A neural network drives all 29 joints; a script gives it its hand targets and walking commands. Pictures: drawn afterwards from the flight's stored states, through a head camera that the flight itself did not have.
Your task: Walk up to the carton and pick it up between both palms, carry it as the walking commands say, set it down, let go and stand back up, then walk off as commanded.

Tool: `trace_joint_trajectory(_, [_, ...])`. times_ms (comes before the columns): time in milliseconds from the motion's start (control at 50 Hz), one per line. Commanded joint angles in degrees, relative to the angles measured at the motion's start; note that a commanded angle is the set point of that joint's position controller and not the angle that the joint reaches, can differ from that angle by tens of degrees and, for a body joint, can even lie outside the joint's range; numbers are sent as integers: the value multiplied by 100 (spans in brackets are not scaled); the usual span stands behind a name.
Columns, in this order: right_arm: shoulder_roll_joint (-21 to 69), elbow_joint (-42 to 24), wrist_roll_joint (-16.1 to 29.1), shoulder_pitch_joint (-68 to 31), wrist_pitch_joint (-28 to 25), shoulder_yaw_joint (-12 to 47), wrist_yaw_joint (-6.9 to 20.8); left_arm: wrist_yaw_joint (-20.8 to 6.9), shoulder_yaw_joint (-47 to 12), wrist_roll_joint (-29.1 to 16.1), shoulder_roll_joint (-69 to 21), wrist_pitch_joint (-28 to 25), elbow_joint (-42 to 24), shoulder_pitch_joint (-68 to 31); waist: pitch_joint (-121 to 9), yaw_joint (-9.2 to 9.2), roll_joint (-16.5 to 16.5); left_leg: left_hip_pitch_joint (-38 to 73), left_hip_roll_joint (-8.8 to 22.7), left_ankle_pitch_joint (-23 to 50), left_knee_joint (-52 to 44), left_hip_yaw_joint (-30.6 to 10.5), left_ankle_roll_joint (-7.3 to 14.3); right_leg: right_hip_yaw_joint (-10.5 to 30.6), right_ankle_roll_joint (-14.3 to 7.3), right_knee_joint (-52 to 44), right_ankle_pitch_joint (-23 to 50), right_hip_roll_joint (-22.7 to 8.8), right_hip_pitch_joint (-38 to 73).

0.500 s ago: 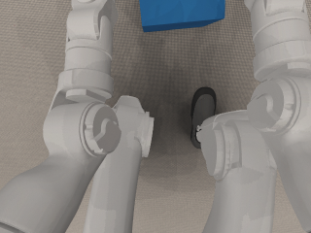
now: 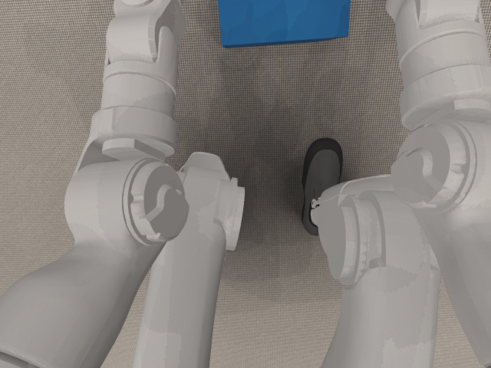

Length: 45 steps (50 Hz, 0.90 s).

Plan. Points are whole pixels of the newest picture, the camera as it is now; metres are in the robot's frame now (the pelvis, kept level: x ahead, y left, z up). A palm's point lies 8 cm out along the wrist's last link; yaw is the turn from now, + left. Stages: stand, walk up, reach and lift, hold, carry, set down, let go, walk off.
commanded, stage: set down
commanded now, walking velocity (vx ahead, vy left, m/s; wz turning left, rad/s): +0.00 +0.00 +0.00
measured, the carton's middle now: out of the picture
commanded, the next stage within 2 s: none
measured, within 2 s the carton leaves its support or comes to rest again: rests again in 0.10 s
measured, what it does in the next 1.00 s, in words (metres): stands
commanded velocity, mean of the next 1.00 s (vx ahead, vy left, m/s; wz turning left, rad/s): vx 0.00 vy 0.00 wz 0.00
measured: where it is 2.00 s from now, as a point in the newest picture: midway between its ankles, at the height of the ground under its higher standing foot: (259, 211)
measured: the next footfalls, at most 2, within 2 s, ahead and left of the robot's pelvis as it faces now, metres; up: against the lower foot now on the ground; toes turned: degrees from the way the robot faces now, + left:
none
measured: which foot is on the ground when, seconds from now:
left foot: down 0.00-1.00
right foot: down 0.00-1.00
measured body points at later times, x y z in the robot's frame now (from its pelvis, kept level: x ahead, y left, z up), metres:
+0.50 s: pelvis +0.00 +0.00 +0.00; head +0.40 -0.01 +0.18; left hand +0.54 +0.13 -0.24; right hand +0.56 -0.18 -0.26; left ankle +0.09 +0.13 -0.37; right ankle +0.14 -0.12 -0.37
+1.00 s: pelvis -0.02 +0.00 +0.00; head +0.36 -0.02 +0.22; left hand +0.57 +0.12 -0.14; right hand +0.59 -0.19 -0.16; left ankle +0.09 +0.13 -0.37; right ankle +0.14 -0.12 -0.37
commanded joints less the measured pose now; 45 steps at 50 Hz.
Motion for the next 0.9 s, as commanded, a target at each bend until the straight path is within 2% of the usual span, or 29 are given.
trace_joint_trajectory(0, [1974,-214,257,-2019,-359,658,565,-670,-1698,208,-1873,-131,334,-2211,-4622,-309,359,300,40,1785,-690,275,51,-68,-116,272,1389,315,3447])
trace_joint_trajectory(40, [1727,31,270,-1890,-339,592,454,-574,-1636,219,-1401,-178,422,-2148,-4547,-281,254,269,75,1800,-757,249,36,-58,-76,307,1436,274,3586])
trace_joint_trajectory(60, [1362,-98,212,-1822,-401,445,404,-538,-1647,227,-1400,-195,310,-2137,-4693,-439,578,361,82,1826,-682,287,-12,-16,-113,223,1465,303,3501])
trace_joint_trajectory(120, [844,-175,367,-1947,-491,594,239,-346,-1372,188,-542,-351,301,-2003,-4845,-183,294,407,69,2068,-721,371,-59,-23,-10,258,1663,264,3866])
trace_joint_trajectory(160, [331,-63,432,-1938,-572,512,115,-196,-1448,132,-272,-376,491,-1948,-4925,-334,285,510,89,2139,-776,261,-61,-96,8,331,1704,231,3795])
trace_joint_trajectory(180, [101,-25,528,-1927,-587,492,38,-138,-1519,65,-21,-429,290,-2076,-4972,-343,478,416,124,2215,-734,296,-82,-8,-26,255,1778,213,3876])
trace_joint_trajectory(220, [-777,95,480,-1798,-658,410,-171,78,-1342,39,784,-474,339,-1881,-4785,-367,312,163,140,2268,-740,308,-138,2,-14,257,1872,107,4006])
trace_joint_trajectory(260, [-1064,44,735,-1920,-735,532,-242,200,-1537,-175,980,-517,336,-1861,-5174,-348,488,390,176,2351,-696,346,-191,23,-22,294,1912,90,4029])
trace_joint_trajectory(300, [-1306,161,724,-1653,-805,567,-334,285,-1448,-301,1308,-545,486,-1717,-5301,-391,59,218,227,2510,-679,310,-157,73,7,285,2292,17,4452])
trace_joint_trajectory(320, [-1448,27,858,-1880,-842,543,-371,337,-1665,-379,1266,-567,296,-1771,-5416,-374,319,437,233,2566,-747,250,-155,28,6,315,2190,13,4173])
trace_joint_trajectory(340, [-1292,33,1025,-1823,-841,731,-355,340,-1707,-515,1299,-561,288,-1826,-5447,-415,74,359,243,2462,-749,226,-124,45,0,319,2231,2,4339])
trace_joint_trajectory(360, [-1352,108,1140,-1898,-835,682,-351,363,-1933,-612,1327,-607,101,-2017,-5522,-466,439,494,265,2535,-730,254,-154,25,-16,357,2222,1,4130])
trace_joint_trajectory(380, [-1526,12,1299,-1972,-866,759,-378,388,-2060,-801,1426,-623,-72,-2209,-5894,-585,464,828,314,2623,-653,238,-150,42,-20,386,2356,-38,4274])
trace_joint_trajectory(400, [-1395,-36,1311,-2004,-893,919,-366,420,-1966,-832,1445,-628,-16,-2147,-5871,-398,215,442,297,2718,-676,291,-123,57,-10,355,2542,-79,4478])
trace_joint_trajectory(440, [-1442,179,1525,-2008,-876,1042,-364,439,-2043,-1007,1541,-619,79,-2148,-5814,-441,-26,132,374,2483,-649,287,-62,151,-17,380,2567,-180,4630])
trace_joint_trajectory(460, [-1396,312,1569,-1865,-824,1091,-342,431,-1956,-957,1627,-572,348,-1976,-5656,-390,21,-4,403,2361,-670,328,-74,197,-16,343,2558,-172,4732])
trace_joint_trajectory(540, [-1315,-130,1966,-2292,-832,1474,-330,517,-2120,-1106,1585,-585,-198,-2216,-6533,-219,55,571,413,2588,-735,257,0,166,1,381,2553,-187,4894])
trace_joint_trajectory(560, [-1390,-336,1910,-2391,-828,1462,-380,554,-2111,-1122,1506,-583,-296,-2302,-6762,-275,57,581,396,2567,-756,319,-37,153,-7,286,2646,-179,5074])
trace_joint_trajectory(580, [-1278,-392,1903,-2314,-824,1501,-415,545,-2173,-1207,1440,-554,-248,-2139,-7059,-359,-242,301,405,2513,-761,311,11,195,-23,324,2996,-201,5635])
trace_joint_trajectory(620, [-1677,-764,1916,-2455,-795,1370,-557,637,-2063,-1236,1713,-539,-481,-2304,-7768,-452,-239,618,384,2497,-800,337,5,100,16,346,3118,-193,5967])
trace_joint_trajectory(660, [-1413,-850,2044,-2470,-730,1501,-573,707,-2169,-1295,1558,-531,-720,-2418,-8156,-390,-112,766,336,2657,-862,391,-9,90,-60,282,3254,-148,6140])
trace_joint_trajectory(680, [-1576,-964,2010,-2516,-709,1405,-596,723,-2222,-1369,1610,-469,-721,-2347,-8495,-527,-196,1188,301,2612,-939,333,1,-65,26,291,3098,-109,6284])
trace_joint_trajectory(700, [-1658,-1026,1970,-2600,-653,1430,-637,753,-2131,-1385,1626,-447,-794,-2516,-8746,-418,-110,1441,290,2783,-869,425,0,-44,25,200,3102,-95,6135])
trace_joint_trajectory(720, [-1571,-843,2037,-2373,-560,1489,-646,775,-2205,-1445,1676,-412,-841,-2447,-8948,-503,-238,1541,259,2653,-956,417,-2,-118,44,201,3052,-95,6431])
trace_joint_trajectory(740, [-1738,-1169,2053,-2502,-487,1499,-669,848,-2088,-1449,1806,-390,-1278,-2621,-9571,-365,-109,1966,190,2771,-935,525,-53,-144,37,162,3023,-57,6546])
trace_joint_trajectory(780, [-1990,-1451,1981,-2602,-401,1344,-786,951,-2088,-1495,1950,-294,-1437,-2678,-10237,-447,-159,2688,188,3021,-946,477,-28,-346,84,146,2971,7,6402])
trace_joint_trajectory(800, [-1843,-1107,2072,-2466,-298,1476,-781,979,-2101,-1503,1890,-196,-1264,-2596,-9945,-358,51,2435,211,2594,-1062,614,-61,-265,16,-54,2618,-1,6491])
trace_joint_trajectory(820, [-1809,-1393,2106,-2519,-257,1538,-790,967,-2314,-1695,1653,-97,-1408,-2564,-10273,-523,-101,2780,180,2654,-1130,552,-13,-369,63,-100,2609,30,6675])
trace_joint_trajectory(880, [-1842,-1713,2073,-2528,-66,1538,-814,1034,-2312,-1736,1626,62,-2030,-2820,-10720,-501,57,3202,154,2582,-1244,589,-6,-359,29,-299,2400,61,6666])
